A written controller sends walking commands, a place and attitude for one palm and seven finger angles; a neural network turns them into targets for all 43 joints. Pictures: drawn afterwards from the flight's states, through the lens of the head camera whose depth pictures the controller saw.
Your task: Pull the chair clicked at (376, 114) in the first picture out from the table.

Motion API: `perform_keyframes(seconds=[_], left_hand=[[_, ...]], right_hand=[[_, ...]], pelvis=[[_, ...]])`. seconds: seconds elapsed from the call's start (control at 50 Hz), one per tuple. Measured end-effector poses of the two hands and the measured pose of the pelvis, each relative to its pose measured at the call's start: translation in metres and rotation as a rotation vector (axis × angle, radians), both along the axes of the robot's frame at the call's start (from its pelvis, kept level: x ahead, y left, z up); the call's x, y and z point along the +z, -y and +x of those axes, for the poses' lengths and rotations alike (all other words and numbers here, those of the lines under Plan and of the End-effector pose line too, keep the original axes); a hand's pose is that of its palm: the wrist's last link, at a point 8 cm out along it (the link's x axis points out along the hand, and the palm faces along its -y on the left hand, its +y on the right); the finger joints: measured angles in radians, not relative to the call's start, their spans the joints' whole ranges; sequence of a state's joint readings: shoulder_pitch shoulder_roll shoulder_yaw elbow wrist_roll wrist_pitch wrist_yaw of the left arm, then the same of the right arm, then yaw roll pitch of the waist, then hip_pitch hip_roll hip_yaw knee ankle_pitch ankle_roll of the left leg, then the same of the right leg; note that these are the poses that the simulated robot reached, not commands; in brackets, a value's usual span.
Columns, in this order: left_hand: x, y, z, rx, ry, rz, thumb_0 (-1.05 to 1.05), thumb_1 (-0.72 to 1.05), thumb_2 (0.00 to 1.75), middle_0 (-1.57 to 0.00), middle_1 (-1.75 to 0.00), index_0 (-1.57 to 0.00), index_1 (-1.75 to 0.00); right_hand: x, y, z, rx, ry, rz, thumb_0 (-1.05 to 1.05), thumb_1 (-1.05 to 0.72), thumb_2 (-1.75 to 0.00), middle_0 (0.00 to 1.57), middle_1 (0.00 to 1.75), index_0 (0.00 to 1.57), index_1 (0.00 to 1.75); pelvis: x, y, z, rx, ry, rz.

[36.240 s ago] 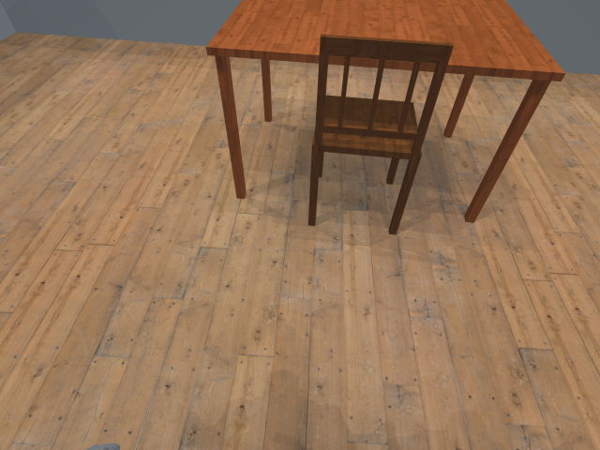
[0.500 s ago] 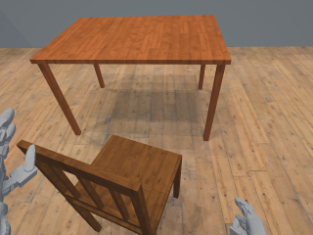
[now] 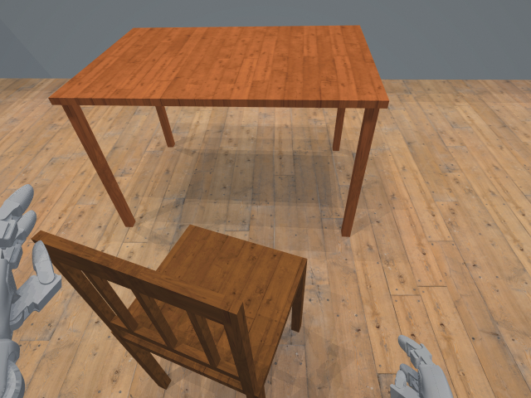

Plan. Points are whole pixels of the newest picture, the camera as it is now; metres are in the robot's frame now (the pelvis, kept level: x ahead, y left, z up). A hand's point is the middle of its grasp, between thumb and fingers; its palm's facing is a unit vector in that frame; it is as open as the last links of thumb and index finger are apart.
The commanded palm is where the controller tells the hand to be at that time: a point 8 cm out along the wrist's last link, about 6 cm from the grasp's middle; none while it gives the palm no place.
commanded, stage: step back with the hand held close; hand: left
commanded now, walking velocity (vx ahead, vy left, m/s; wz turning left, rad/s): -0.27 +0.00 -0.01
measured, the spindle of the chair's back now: (157, 318) +0.28 +0.26 -0.12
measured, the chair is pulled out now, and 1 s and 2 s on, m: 0.65 0.65 0.65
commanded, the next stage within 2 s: stop stepping back and stand still in 1.80 s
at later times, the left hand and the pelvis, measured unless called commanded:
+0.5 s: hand (28, 318) +0.15 +0.27 +0.16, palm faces +0.43 -0.74 -0.51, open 7.4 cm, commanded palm +0.09 +0.31 +0.17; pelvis -0.05 +0.01 -0.01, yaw -1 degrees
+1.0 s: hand (6, 347) +0.11 +0.27 +0.16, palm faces +0.47 -0.72 -0.51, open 7.4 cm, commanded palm +0.05 +0.31 +0.17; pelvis -0.09 +0.00 -0.02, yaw +1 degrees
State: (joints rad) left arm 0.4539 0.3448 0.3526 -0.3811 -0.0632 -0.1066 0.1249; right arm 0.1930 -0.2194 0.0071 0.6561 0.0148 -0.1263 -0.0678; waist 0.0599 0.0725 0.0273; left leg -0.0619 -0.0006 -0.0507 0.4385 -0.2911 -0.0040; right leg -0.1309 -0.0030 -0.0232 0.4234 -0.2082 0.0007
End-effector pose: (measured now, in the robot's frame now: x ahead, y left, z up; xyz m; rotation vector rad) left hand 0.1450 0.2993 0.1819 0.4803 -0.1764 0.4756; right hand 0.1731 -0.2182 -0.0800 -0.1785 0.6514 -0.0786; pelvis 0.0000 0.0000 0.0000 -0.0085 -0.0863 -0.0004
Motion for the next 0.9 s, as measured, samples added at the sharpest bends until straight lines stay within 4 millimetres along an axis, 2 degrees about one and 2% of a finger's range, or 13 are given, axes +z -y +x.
perform_keyframes(seconds=[0.08,0.18,0.28,0.42,0.58,0.76,0.9], left_hand=[[0.006,-0.005,0.002,-0.009,0.013,0.052,0.02,0.89,0.89,-0.21,-0.3,-0.21,-0.3],[-0.004,-0.003,0.0,-0.05,-0.072,0.074,0.02,0.89,0.89,-0.21,-0.3,-0.21,-0.3],[-0.008,-0.004,-0.01,-0.071,-0.112,0.095,0.02,0.89,0.89,-0.21,-0.3,-0.21,-0.3],[0.0,-0.009,-0.03,-0.049,-0.061,0.128,0.02,0.89,0.89,-0.21,-0.3,-0.21,-0.3],[-0.004,-0.007,-0.05,-0.045,-0.02,0.111,0.02,0.89,0.89,-0.21,-0.3,-0.21,-0.3],[-0.003,-0.012,-0.064,-0.053,0.019,0.141,0.02,0.89,0.89,-0.21,-0.3,-0.21,-0.3],[-0.001,-0.012,-0.071,-0.051,0.053,0.185,0.02,0.89,0.89,-0.21,-0.3,-0.21,-0.3]], right_hand=[[0.0,0.0,-0.006,-0.007,-0.032,-0.006,0.02,-0.9,-0.9,0.2,0.3,0.2,0.3],[-0.003,0.004,-0.019,-0.054,-0.075,-0.02,0.02,-0.9,-0.9,0.2,0.3,0.2,0.3],[-0.005,0.006,-0.034,-0.084,-0.106,-0.037,0.02,-0.91,-0.9,0.2,0.3,0.2,0.3],[-0.008,0.005,-0.052,-0.083,-0.113,-0.041,0.02,-0.91,-0.9,0.2,0.3,0.2,0.3],[-0.005,0.007,-0.072,-0.076,-0.094,-0.055,0.02,-0.9,-0.9,0.2,0.3,0.2,0.3],[-0.003,0.013,-0.097,-0.083,-0.1,-0.092,0.02,-0.9,-0.9,0.2,0.3,0.2,0.3],[-0.009,0.014,-0.105,-0.071,-0.097,-0.097,0.02,-0.9,-0.9,0.2,0.3,0.2,0.3]], pelvis=[[0.001,-0.003,-0.006,-0.005,-0.029,-0.001],[0.001,-0.009,-0.014,-0.014,-0.057,0.007],[-0.001,-0.012,-0.024,-0.015,-0.069,0.014],[-0.004,-0.011,-0.042,-0.011,-0.071,0.015],[-0.007,-0.009,-0.063,-0.012,-0.079,0.005],[-0.01,-0.009,-0.077,-0.002,-0.083,-0.005],[-0.016,-0.007,-0.084,0.006,-0.079,-0.002]])
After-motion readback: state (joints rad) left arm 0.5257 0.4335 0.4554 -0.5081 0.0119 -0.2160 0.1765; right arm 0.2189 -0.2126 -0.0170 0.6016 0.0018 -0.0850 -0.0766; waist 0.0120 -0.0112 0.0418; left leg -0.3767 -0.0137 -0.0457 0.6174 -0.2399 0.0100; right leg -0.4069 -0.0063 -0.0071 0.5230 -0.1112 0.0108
